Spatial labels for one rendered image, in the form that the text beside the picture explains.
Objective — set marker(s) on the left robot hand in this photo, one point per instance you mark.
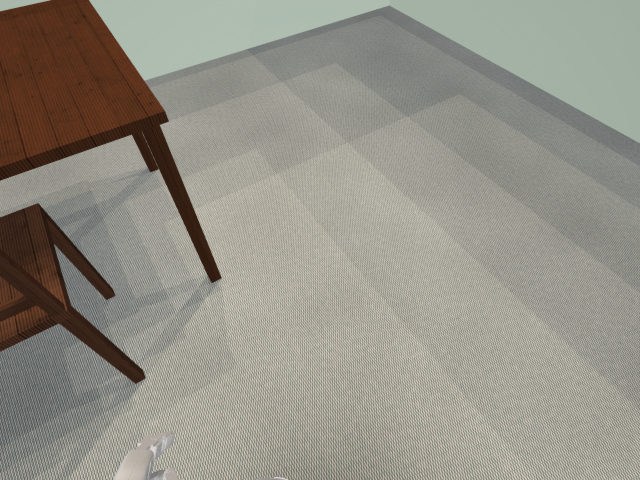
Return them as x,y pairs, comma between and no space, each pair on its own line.
137,464

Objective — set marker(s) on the chair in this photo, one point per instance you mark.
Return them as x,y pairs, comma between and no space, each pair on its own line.
33,295

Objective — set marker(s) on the table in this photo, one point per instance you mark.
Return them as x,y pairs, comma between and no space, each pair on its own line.
67,86

